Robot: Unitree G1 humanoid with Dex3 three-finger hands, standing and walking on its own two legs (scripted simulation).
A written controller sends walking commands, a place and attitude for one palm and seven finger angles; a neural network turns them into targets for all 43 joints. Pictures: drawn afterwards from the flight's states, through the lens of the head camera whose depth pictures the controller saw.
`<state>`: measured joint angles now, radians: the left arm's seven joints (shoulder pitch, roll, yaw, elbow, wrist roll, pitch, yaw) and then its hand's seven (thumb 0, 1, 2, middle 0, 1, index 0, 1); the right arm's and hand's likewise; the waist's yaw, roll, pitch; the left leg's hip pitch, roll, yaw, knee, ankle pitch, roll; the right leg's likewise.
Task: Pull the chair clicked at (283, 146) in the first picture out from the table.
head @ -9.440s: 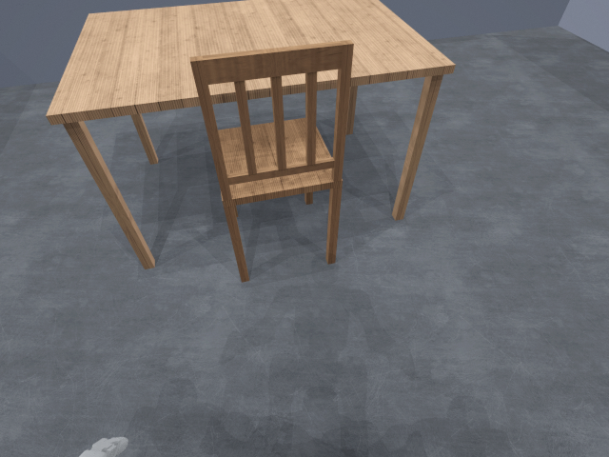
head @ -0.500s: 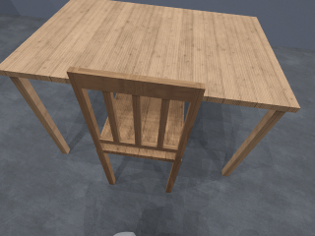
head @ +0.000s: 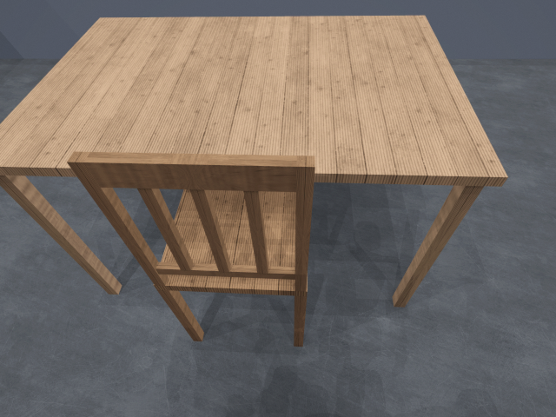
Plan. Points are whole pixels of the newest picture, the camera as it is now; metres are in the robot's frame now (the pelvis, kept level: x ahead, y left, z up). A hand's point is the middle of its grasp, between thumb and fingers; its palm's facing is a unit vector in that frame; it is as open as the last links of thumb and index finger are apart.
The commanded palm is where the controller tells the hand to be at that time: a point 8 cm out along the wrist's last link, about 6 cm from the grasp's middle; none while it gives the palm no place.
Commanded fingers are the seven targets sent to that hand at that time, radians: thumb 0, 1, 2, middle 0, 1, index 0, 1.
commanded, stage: come to a stop and stand still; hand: left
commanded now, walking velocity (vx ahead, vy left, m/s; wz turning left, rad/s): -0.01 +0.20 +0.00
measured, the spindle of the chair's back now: (213, 233) +0.46 +0.16 -0.08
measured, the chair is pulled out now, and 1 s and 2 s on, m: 0.00 0.00 0.00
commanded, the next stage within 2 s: look again from close up in 1.12 s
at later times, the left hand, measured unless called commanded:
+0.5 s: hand out of the picture -0.05 +0.21 -0.17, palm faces +0.08 -0.98 -0.20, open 7.4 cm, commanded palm none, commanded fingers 0.00 0.90 0.90 -0.20 -0.30 -0.20 -0.30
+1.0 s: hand out of the picture -0.02 +0.17 -0.16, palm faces +0.08 -0.97 -0.21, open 7.2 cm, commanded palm none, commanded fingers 0.00 0.90 0.90 -0.20 -0.30 -0.20 -0.30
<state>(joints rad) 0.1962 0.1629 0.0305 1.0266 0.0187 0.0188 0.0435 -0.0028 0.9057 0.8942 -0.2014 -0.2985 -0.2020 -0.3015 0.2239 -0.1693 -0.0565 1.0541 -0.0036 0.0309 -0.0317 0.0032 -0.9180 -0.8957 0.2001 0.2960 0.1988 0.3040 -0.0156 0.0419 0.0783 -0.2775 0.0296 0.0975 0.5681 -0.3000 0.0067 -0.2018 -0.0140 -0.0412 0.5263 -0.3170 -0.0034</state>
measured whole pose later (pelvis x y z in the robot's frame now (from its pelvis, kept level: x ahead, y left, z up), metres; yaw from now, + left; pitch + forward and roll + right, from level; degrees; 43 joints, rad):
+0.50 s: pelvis -0.04 +0.02 +0.01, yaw +0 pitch -1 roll +1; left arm 0.32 0.18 0.05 1.09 0.03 0.04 0.02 0.00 0.90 0.89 -0.20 -0.30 -0.20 -0.30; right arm 0.31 -0.14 -0.02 1.07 -0.02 0.00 -0.02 0.00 -0.91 -0.90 0.20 0.30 0.20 0.30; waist 0.02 -0.03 -0.02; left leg -0.11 -0.01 0.02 0.43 -0.31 0.01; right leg -0.33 -0.02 -0.01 0.70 -0.38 0.00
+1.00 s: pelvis -0.01 -0.01 +0.01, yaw +2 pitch -1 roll +0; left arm 0.26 0.13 0.01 1.16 0.00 -0.02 0.04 0.01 0.94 0.89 -0.20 -0.30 -0.20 -0.30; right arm 0.33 -0.11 0.00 1.16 -0.01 -0.01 -0.06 0.00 -0.91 -0.90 0.20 0.30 0.20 0.30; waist 0.00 0.03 0.03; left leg -0.05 0.05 -0.02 0.38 -0.31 -0.05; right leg -0.19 0.04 -0.08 0.43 -0.23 -0.06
